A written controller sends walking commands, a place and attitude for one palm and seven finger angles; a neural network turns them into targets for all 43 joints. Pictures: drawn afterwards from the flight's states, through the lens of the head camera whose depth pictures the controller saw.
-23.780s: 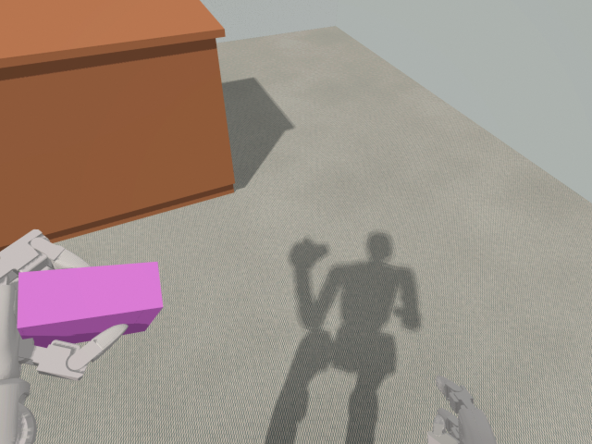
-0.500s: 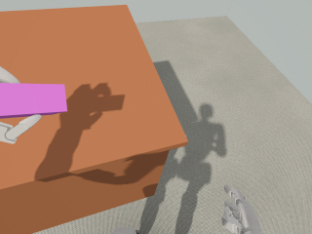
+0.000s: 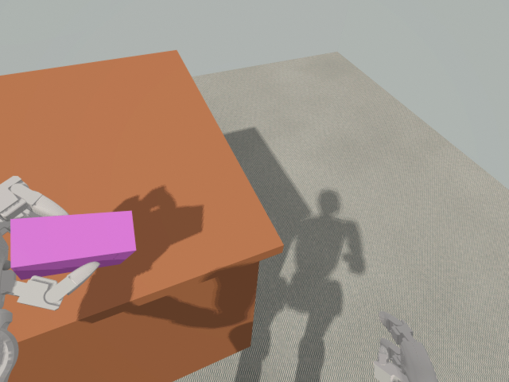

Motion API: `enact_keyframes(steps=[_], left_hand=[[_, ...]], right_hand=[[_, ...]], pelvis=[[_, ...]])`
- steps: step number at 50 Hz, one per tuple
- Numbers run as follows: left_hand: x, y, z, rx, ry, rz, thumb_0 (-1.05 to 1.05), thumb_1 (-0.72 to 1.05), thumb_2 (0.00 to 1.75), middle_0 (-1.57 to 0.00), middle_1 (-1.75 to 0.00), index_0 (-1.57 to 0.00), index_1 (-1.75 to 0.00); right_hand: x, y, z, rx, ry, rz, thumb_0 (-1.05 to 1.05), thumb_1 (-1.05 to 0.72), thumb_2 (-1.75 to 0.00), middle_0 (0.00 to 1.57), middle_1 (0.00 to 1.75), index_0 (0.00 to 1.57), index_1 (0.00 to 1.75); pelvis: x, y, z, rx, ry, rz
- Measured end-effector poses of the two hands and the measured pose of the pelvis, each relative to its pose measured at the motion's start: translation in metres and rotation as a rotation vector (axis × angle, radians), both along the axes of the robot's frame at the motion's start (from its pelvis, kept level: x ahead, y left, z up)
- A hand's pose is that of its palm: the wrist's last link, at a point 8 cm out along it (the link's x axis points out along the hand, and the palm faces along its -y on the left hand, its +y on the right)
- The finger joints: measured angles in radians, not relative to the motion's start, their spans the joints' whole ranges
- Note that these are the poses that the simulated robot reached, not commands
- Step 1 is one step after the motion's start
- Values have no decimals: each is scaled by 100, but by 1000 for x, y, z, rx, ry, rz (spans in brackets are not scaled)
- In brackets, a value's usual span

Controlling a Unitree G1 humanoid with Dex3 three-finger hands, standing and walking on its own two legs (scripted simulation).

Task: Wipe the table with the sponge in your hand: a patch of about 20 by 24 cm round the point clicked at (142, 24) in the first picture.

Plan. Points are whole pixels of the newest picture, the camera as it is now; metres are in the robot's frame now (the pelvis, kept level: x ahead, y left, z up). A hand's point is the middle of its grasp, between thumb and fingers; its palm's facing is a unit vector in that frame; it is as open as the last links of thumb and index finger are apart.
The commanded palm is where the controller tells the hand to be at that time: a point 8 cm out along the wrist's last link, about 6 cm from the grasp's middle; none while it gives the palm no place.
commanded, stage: look again from close up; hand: left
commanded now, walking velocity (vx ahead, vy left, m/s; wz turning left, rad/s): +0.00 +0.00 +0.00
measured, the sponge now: (92, 243) +0.24 +0.23 +0.15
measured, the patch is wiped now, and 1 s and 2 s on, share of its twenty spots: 0.00 0.00 0.00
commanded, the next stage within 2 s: come to a stop and stand still in 0.20 s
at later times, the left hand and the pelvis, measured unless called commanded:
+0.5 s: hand (15, 221) +0.24 +0.30 +0.18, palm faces +0.47 -0.78 -0.41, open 9.2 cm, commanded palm +0.16 +0.29 +0.18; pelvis -0.01 +0.01 +0.00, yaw +0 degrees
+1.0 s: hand (42, 276) +0.19 +0.26 +0.15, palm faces +0.40 -0.86 -0.32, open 9.2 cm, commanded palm +0.13 +0.29 +0.18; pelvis -0.03 +0.01 +0.00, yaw +0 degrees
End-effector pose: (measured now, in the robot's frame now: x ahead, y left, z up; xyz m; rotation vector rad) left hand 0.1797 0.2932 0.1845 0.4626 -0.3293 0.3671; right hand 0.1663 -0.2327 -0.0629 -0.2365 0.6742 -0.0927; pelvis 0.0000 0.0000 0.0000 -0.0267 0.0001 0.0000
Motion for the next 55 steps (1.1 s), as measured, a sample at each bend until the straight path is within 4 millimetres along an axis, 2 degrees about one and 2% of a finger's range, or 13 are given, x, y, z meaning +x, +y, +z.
enact_keyframes(steps=[6,9,17,20,23,25,30,33,36,39,44,49,55], left_hand=[[12,-4,-35,-74,135,-25,-1,-42,105,-81,-140,-82,-140],[15,-1,-38,-74,149,-24,-1,-43,105,-81,-140,-82,-140],[10,8,-7,-8,26,-31,-1,-43,105,-81,-140,-82,-140],[18,30,20,161,-69,-4,-1,-43,105,-82,-139,-82,-139],[20,48,22,103,-79,68,-1,-43,105,-82,-140,-82,-140],[17,40,11,61,-25,64,-1,-42,105,-81,-140,-82,-140],[-6,-4,-29,-37,154,-66,0,-42,106,-81,-141,-82,-140],[-19,-7,-40,-64,180,-82,-1,-43,106,-81,-140,-82,-140],[-29,7,-37,-54,134,-27,-1,-43,106,-82,-140,-82,-139],[-34,20,-22,-39,46,37,-1,-43,106,-82,-140,-83,-139],[-37,18,-4,-49,-60,54,-1,-43,106,-81,-140,-82,-140],[-29,5,-19,-76,13,6,-1,-43,106,-81,-140,-82,-140],[-20,8,-31,-63,96,-2,-1,-43,106,-82,-140,-82,-140]], right_hand=[[17,7,8,-3,-29,-2,1,-90,-90,21,30,20,30],[21,13,10,-12,-24,13,1,-90,-90,21,30,20,30],[26,28,10,-5,-12,45,1,-90,-90,21,30,20,30],[22,36,4,-12,2,108,1,-90,-90,21,30,20,30],[16,39,1,39,-10,95,1,-90,-90,21,30,20,30],[9,39,-2,74,-32,73,1,-90,-90,21,30,20,30],[-13,33,-8,86,-13,12,1,-90,-90,21,30,20,30],[-27,27,-7,40,24,-6,1,-90,-90,21,30,20,30],[-34,21,-2,-6,40,-2,1,-90,-90,21,30,20,30],[-35,16,3,-36,26,14,1,-90,-90,21,30,20,30],[-28,16,9,-36,-29,29,1,-90,-90,21,30,20,30],[-22,22,11,-9,-57,20,1,-90,-90,21,30,20,30],[-21,28,8,0,-23,22,1,-90,-90,21,30,20,30]], pelvis=[[7,3,1,5,4,-1],[8,3,1,4,1,3],[10,9,1,-1,-5,7],[3,8,-1,6,8,22],[-4,11,-2,13,5,10],[-6,15,-3,19,1,-6],[-9,18,-3,7,-13,-7],[-13,13,-3,6,-23,4],[-19,9,-2,2,-33,13],[-24,7,-1,-2,-41,17],[-28,10,0,-2,-42,11],[-26,13,1,-1,-32,3],[-21,11,2,-2,-25,9]])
